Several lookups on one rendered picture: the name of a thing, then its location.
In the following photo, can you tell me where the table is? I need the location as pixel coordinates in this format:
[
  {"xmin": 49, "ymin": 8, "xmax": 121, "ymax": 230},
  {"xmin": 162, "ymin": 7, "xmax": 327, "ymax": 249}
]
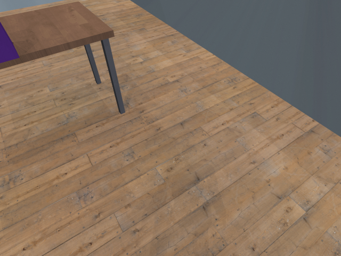
[{"xmin": 0, "ymin": 2, "xmax": 125, "ymax": 114}]

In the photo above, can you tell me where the carton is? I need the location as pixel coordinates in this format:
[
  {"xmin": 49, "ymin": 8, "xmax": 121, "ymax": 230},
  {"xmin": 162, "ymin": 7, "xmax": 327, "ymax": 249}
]
[{"xmin": 0, "ymin": 22, "xmax": 19, "ymax": 63}]

